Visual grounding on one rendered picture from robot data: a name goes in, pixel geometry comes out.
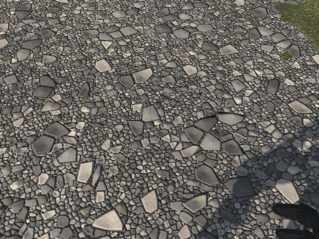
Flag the robot right hand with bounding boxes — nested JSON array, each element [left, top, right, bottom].
[[272, 203, 319, 239]]

